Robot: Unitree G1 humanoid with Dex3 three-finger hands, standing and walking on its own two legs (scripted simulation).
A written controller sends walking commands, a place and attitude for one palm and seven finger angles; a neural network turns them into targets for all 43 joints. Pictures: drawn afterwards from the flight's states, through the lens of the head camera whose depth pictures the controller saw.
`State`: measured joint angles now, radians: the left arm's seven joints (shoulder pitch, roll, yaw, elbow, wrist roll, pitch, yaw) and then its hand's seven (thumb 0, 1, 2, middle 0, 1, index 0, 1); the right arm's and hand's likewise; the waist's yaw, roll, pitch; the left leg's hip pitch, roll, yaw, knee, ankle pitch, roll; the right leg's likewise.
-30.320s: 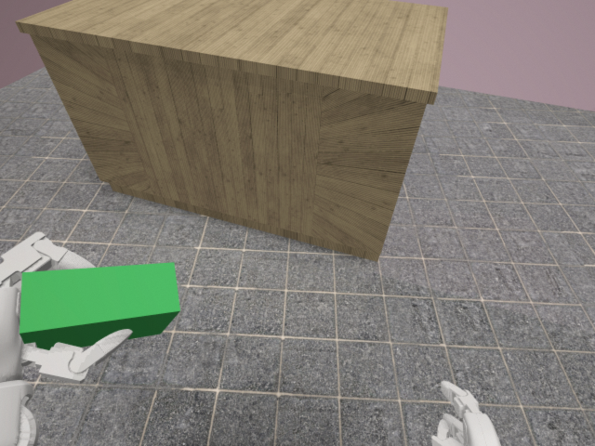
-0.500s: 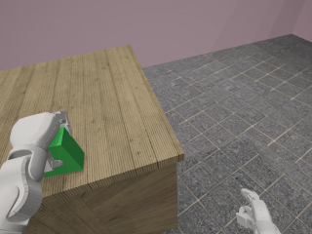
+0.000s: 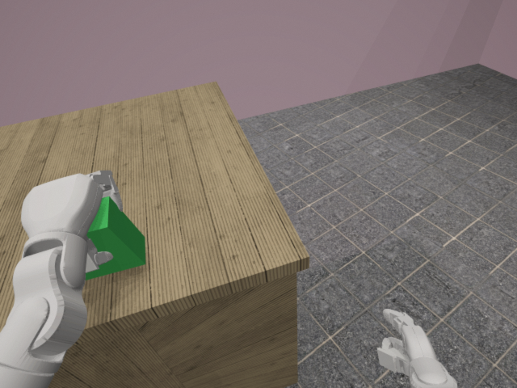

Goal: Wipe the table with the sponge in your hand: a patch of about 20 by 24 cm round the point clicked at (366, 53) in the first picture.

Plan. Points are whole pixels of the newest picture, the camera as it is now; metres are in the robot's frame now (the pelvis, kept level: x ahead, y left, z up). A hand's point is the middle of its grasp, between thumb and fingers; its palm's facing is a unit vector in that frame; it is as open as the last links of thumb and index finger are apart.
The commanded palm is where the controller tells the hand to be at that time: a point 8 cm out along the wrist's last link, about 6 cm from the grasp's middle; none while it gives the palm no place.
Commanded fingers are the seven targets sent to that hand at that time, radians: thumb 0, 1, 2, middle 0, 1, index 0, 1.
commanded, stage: move the sponge above the wiping area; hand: left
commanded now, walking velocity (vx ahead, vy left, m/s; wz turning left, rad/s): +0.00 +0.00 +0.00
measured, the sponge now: (102, 247) +0.24 +0.31 +0.11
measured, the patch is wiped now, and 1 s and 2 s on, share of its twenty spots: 0.05 0.05 0.05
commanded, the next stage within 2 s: lower the sponge onto the table in 0.70 s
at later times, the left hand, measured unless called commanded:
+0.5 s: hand (81, 221) +0.23 +0.29 +0.19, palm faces +0.20 -0.03 -0.98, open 9.3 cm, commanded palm +0.19 +0.29 +0.24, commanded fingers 0.00 0.10 1.30 -1.20 -1.60 -1.20 -1.60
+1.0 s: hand (89, 222) +0.24 +0.29 +0.18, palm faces +0.14 -0.03 -0.99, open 9.3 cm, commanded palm +0.19 +0.29 +0.24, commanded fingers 0.00 0.10 1.30 -1.20 -1.60 -1.20 -1.60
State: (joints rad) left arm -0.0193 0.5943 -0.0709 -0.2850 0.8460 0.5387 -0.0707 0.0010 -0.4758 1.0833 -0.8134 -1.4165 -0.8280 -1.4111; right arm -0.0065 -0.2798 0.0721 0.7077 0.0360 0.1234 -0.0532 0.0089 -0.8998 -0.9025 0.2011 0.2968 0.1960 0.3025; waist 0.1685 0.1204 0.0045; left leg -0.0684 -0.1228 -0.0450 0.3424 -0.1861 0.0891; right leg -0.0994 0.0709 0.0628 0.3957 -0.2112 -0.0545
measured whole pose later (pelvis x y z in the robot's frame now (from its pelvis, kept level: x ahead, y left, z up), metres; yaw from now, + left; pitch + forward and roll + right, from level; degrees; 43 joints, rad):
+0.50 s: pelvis +0.01 -0.01 +0.00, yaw -1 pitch -4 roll +0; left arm 0.07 0.64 0.03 -0.35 0.80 0.58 -0.11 0.00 -0.47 1.08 -0.81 -1.42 -0.82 -1.41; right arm -0.01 -0.30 0.06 0.69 0.04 0.13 -0.05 0.01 -0.90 -0.90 0.20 0.30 0.20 0.30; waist 0.16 0.13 -0.01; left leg -0.07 -0.10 -0.04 0.36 -0.21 0.07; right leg -0.09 0.09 0.07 0.40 -0.22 -0.07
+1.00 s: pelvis +0.00 -0.03 +0.00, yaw -1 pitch -4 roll +1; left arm 0.00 0.65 0.01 -0.24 0.80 0.59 -0.15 0.00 -0.47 1.08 -0.81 -1.42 -0.82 -1.42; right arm -0.02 -0.29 0.08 0.68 0.05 0.13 -0.07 0.01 -0.90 -0.90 0.20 0.30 0.20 0.30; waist 0.13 0.13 -0.01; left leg -0.09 -0.09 -0.04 0.38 -0.20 0.05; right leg -0.12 0.10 0.07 0.42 -0.21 -0.09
